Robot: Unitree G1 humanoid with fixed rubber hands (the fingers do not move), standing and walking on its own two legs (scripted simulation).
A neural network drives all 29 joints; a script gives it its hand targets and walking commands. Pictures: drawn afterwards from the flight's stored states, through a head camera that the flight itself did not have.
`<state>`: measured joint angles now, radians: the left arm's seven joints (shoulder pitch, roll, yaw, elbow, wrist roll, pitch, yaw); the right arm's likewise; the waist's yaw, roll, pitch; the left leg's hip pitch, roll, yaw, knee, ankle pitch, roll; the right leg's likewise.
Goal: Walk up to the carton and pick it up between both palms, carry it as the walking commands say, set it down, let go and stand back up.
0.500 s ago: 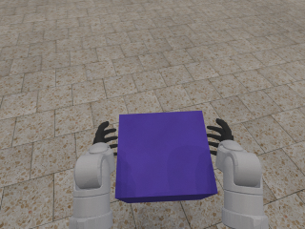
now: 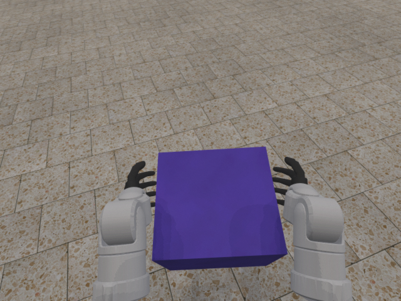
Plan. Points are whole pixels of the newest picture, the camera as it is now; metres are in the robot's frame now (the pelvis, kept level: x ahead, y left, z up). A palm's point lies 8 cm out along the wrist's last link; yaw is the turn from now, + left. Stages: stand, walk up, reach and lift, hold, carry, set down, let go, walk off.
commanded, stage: carry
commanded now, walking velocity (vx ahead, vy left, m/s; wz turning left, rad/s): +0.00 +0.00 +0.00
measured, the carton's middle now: (215, 212) +0.30 -0.01 -0.01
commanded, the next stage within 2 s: none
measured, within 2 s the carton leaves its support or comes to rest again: neither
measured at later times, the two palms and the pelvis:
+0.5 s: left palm (115, 210) +0.26 +0.18 +0.09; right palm (280, 200) +0.27 -0.12 +0.09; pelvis -0.02 +0.02 +0.00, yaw +1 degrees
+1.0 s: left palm (112, 209) +0.27 +0.19 +0.07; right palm (271, 199) +0.28 -0.11 +0.07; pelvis -0.01 +0.03 +0.00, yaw +1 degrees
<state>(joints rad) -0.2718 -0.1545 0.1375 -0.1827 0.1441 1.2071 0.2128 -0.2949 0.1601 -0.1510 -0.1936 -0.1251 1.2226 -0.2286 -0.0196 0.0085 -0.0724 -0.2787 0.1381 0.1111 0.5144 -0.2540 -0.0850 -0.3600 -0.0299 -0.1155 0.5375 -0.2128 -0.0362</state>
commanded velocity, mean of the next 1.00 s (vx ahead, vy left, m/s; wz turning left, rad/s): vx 0.00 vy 0.00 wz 0.00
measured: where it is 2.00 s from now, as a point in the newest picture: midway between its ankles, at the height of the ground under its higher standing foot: outside the picture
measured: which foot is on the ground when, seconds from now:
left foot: down 0.00-1.00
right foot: down 0.00-1.00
